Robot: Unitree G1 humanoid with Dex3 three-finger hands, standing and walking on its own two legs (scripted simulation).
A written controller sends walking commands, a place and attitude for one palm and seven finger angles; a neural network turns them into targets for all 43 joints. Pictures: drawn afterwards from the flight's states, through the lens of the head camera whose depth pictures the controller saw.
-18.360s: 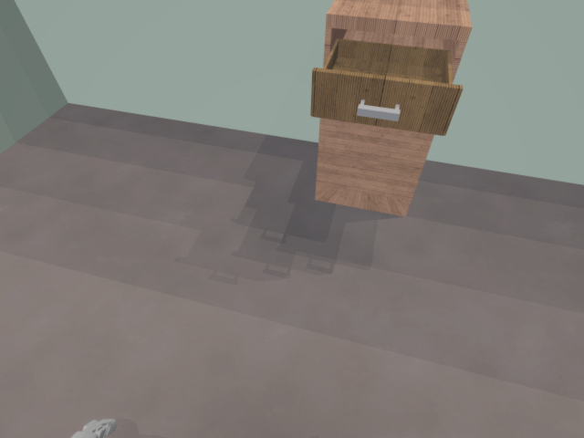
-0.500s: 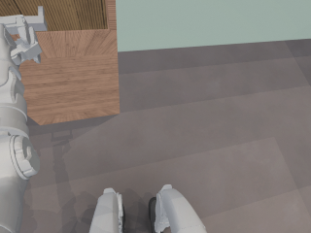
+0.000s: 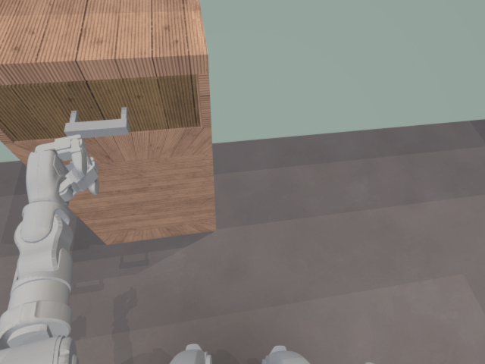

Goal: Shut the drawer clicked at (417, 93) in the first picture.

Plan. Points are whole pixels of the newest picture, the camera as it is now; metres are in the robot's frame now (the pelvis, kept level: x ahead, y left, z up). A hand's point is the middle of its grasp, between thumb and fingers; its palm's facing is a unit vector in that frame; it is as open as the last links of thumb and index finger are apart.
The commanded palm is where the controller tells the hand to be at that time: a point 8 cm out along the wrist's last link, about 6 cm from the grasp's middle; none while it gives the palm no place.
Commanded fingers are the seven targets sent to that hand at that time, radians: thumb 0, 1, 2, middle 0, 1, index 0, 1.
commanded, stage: draw the hand back to the body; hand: left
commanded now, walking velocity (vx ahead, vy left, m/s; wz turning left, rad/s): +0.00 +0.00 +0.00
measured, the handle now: (99, 121) +0.56 +0.27 +0.01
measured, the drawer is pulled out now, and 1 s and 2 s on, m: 0.00 0.00 0.00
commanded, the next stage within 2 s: step back with the hand held close in 1.06 s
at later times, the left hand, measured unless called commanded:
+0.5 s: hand (30, 231) +0.28 +0.24 +0.14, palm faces +0.34 -0.90 -0.29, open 3.3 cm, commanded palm +0.22 +0.28 +0.16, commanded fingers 0.00 0.90 0.90 -1.40 -1.60 -1.40 -1.60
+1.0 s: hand out of the picture +0.18 +0.22 +0.22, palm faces +0.41 -0.82 -0.41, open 3.3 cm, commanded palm +0.13 +0.26 +0.23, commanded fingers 0.00 0.90 0.90 -1.40 -1.60 -1.40 -1.60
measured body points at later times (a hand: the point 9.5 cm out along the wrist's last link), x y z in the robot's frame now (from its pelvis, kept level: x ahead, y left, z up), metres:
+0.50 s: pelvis +0.01 -0.01 +0.05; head +0.01 -0.02 +0.50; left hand +0.25 +0.29 +0.16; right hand +0.21 -0.22 -0.03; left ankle -0.02 +0.08 -0.69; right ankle -0.02 -0.11 -0.69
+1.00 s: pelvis +0.01 -0.02 +0.05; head -0.01 -0.05 +0.50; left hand +0.15 +0.26 +0.24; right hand +0.20 -0.24 -0.03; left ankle -0.02 +0.08 -0.69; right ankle -0.02 -0.11 -0.69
